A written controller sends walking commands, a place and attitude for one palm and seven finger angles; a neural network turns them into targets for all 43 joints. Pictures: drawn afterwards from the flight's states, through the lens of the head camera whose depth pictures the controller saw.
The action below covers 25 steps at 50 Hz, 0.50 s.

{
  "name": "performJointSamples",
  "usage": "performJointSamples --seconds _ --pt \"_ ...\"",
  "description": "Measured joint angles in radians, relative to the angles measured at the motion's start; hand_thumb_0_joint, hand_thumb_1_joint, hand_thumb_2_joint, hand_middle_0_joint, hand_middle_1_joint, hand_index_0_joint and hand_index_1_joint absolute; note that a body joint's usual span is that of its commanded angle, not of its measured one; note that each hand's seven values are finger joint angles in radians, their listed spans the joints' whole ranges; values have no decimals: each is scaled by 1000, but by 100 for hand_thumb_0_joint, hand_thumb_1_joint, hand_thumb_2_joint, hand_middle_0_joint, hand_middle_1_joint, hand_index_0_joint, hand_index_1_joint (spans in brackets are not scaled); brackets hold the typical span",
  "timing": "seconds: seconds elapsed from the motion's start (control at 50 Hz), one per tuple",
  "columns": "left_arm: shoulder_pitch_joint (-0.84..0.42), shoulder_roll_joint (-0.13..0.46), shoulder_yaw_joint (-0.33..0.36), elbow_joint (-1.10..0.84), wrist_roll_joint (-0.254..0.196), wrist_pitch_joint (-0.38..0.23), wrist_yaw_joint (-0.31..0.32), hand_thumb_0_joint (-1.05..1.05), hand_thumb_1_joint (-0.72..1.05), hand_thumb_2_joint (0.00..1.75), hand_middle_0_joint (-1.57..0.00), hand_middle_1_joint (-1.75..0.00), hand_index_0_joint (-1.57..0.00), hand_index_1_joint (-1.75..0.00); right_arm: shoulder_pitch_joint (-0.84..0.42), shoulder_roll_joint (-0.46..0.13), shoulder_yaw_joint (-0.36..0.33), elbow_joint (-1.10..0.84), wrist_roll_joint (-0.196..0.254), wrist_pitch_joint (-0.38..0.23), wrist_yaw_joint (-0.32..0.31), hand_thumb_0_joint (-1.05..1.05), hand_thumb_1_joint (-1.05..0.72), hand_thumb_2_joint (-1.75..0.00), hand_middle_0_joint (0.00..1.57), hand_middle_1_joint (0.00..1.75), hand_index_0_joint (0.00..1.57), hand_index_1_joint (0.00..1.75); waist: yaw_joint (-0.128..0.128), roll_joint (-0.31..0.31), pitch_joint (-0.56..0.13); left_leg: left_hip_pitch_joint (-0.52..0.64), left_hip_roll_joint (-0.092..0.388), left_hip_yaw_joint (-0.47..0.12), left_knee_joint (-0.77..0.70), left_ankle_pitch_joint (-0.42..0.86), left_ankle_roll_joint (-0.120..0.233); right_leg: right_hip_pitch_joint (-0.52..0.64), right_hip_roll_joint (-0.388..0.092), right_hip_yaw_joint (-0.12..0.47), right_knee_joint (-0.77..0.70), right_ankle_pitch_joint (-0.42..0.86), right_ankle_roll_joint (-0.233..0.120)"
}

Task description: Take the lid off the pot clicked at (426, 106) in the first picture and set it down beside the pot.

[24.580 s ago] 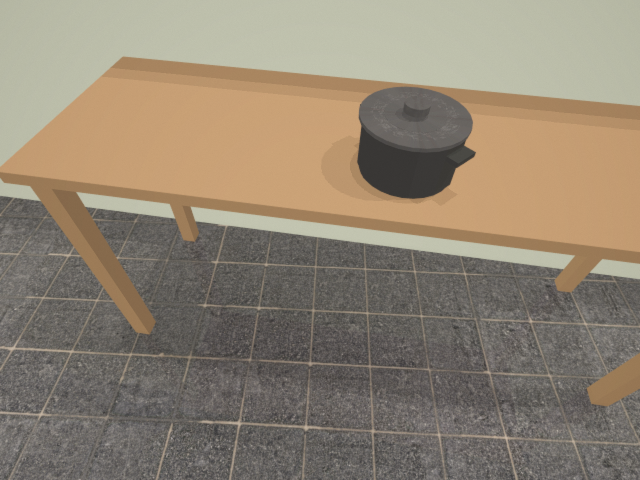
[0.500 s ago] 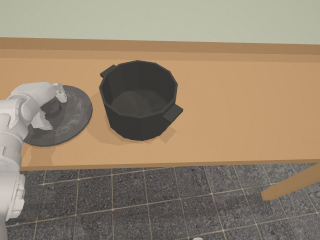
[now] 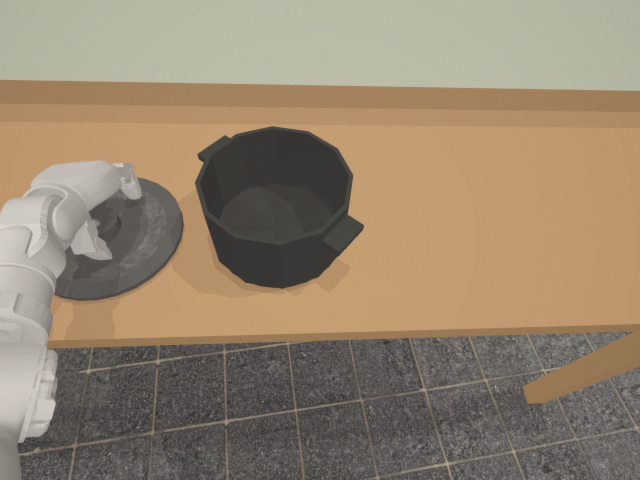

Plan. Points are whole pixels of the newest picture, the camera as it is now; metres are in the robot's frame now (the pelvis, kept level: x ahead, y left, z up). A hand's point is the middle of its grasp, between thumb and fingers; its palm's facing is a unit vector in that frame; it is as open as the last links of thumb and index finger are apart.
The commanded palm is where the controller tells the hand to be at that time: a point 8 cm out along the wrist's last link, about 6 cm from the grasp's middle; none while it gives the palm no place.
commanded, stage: raise the empty hand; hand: left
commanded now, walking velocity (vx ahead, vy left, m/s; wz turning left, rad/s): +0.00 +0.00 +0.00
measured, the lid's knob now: (101, 224) +0.46 +0.30 +0.01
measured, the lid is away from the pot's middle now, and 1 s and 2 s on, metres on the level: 0.25 0.25 0.25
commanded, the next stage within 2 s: draw the hand back to the body in 1.06 s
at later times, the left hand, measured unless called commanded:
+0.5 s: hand (73, 197) +0.43 +0.29 +0.10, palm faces -0.40 -0.07 -0.91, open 11.0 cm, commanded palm +0.44 +0.29 +0.16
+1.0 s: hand (56, 155) +0.44 +0.29 +0.15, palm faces -0.35 -0.06 -0.94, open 11.0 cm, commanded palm +0.44 +0.28 +0.21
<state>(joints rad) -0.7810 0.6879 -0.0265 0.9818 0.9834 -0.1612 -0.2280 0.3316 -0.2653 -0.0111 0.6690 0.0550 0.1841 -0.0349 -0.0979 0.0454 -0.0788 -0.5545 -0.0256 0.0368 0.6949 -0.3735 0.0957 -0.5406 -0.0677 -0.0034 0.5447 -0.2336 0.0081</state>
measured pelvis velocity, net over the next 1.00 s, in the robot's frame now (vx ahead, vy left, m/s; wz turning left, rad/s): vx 0.01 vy -0.03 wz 0.03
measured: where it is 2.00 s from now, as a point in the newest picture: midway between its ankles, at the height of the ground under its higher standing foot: outside the picture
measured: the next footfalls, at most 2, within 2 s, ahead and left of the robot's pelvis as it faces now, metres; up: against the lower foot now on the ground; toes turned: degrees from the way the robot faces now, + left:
none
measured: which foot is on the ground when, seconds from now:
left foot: down 0.00-1.00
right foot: down 0.00-1.00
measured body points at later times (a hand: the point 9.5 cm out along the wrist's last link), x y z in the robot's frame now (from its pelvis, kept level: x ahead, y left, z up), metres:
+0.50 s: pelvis +0.01 -0.02 +0.01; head +0.07 -0.02 +0.46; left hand +0.45 +0.29 +0.15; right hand +0.08 -0.29 -0.11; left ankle -0.03 +0.05 -0.72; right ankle +0.01 -0.20 -0.72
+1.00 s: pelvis +0.01 -0.03 +0.02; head +0.07 -0.03 +0.46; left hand +0.46 +0.29 +0.20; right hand +0.08 -0.30 -0.11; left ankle -0.03 +0.05 -0.72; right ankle +0.01 -0.20 -0.72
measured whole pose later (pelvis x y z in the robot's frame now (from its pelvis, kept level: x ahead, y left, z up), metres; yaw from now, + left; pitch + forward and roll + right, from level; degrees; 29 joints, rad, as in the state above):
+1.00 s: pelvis +0.01 -0.03 +0.02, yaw +2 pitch +9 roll -2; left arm -0.87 0.78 -0.01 0.87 0.92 -0.12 -0.41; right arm 0.28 -0.29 0.00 0.65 0.07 0.18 -0.04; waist -0.08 0.06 -0.03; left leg -0.36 -0.03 0.01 0.51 -0.30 0.07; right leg -0.35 -0.07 -0.03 0.39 -0.19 0.05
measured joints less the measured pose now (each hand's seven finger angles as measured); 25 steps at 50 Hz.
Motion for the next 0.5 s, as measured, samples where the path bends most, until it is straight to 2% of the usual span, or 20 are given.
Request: performJointSamples --seconds 0.12,0.5 --pt "-5 1 -11 -21 -12 27 -11 0 -1 66 -37 -86 -36 -86 -1 0 -1 -2 4 -3 8 0 -91 -90 20 30 21 30 1 4 5 37 -1 -5 -34 11 -4 38 0 -3 -31 9 1" --pt "-28 42 -1 -56 -40 19 -107 0 -1 66 -37 -86 -37 -86 -50 -13 10 -21 10 -16 -7 0 -91 -90 20 30 21 30 19 6 31 131 -3 -21 -118 46 -20 130 -2 -16 -99 27 32"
